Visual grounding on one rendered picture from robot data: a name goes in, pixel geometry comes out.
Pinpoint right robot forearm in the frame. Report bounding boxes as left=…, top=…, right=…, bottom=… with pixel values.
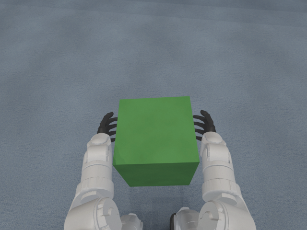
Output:
left=200, top=132, right=250, bottom=214

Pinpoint robot left hand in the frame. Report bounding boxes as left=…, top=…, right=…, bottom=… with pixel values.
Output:
left=97, top=112, right=118, bottom=142

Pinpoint robot thigh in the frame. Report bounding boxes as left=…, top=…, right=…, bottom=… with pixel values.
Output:
left=120, top=215, right=143, bottom=230
left=174, top=209, right=199, bottom=230

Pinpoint robot left upper arm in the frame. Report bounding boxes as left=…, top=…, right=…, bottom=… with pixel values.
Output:
left=64, top=197, right=122, bottom=230

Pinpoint left robot forearm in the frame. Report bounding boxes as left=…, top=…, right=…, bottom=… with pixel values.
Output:
left=68, top=133, right=114, bottom=212

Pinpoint robot right thigh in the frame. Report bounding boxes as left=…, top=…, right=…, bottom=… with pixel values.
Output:
left=174, top=209, right=199, bottom=230

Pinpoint robot right upper arm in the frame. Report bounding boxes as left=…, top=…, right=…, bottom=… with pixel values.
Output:
left=197, top=200, right=256, bottom=230

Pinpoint carton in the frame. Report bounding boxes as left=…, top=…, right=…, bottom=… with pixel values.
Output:
left=112, top=96, right=200, bottom=187

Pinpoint robot left thigh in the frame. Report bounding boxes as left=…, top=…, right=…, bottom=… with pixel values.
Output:
left=120, top=215, right=143, bottom=230

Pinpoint robot right hand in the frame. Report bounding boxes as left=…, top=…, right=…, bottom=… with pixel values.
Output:
left=193, top=110, right=216, bottom=141

